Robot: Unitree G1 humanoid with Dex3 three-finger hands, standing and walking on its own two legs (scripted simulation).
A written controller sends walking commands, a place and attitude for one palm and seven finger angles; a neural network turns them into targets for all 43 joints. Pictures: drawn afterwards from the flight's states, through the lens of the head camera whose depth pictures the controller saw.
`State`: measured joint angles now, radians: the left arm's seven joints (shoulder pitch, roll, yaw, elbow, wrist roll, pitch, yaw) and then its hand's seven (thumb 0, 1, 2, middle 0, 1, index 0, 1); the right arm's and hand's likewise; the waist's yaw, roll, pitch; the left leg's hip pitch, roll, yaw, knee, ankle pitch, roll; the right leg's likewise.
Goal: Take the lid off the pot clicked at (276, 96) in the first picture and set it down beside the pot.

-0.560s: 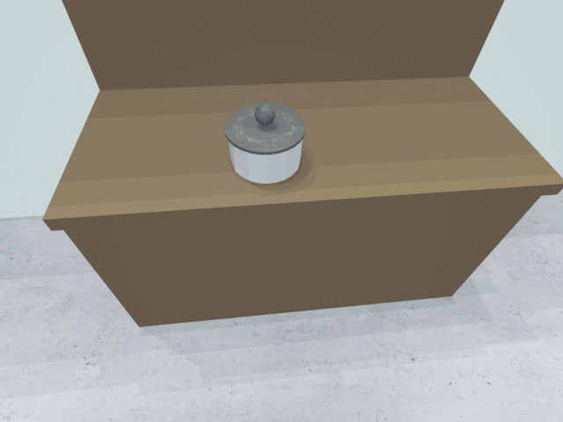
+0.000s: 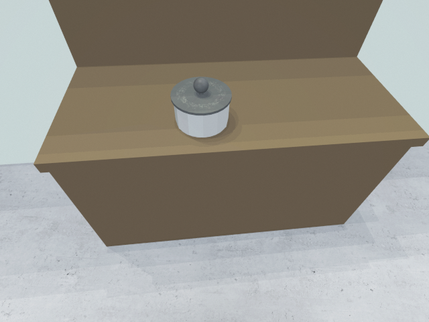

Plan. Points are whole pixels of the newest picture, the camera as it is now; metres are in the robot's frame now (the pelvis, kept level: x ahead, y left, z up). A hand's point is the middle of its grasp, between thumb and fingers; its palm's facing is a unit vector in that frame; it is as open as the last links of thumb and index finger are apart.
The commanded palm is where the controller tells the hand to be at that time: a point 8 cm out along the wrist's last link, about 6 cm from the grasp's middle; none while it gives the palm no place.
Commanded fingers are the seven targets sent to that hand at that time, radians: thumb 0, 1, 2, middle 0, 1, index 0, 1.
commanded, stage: look at it before walking up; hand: left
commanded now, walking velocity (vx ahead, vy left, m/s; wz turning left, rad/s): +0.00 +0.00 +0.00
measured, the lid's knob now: (201, 85) +0.73 +0.09 +0.03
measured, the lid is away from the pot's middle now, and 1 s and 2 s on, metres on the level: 0.00 0.00 0.00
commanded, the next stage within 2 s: turn to face it in 0.48 s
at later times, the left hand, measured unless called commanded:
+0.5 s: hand out of the picture +0.00 +0.16 -0.18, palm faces +0.03 -0.98 -0.18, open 7.4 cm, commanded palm none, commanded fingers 0.00 0.90 0.90 -0.20 -0.30 -0.20 -0.30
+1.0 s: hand out of the picture +0.00 +0.17 -0.18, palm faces +0.11 -0.97 -0.21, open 7.4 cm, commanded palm none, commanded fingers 0.00 0.90 0.90 -0.20 -0.30 -0.20 -0.30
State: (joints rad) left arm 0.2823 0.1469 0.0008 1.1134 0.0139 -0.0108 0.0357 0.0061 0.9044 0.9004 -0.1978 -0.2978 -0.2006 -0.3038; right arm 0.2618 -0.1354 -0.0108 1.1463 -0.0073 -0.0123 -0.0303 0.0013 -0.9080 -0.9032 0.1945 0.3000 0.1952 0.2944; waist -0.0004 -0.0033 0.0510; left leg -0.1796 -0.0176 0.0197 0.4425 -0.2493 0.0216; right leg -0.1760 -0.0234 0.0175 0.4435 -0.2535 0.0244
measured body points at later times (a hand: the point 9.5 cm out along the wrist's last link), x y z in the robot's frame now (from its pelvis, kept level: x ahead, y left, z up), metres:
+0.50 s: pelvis +0.00 -0.01 +0.00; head +0.02 +0.00 +0.45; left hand -0.01 +0.21 -0.16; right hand -0.01 -0.22 -0.16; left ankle -0.01 +0.10 -0.74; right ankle -0.01 -0.14 -0.74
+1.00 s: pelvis -0.01 -0.01 -0.01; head +0.03 +0.00 +0.44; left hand -0.01 +0.22 -0.17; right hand +0.02 -0.24 -0.17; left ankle -0.01 +0.10 -0.74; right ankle -0.01 -0.14 -0.74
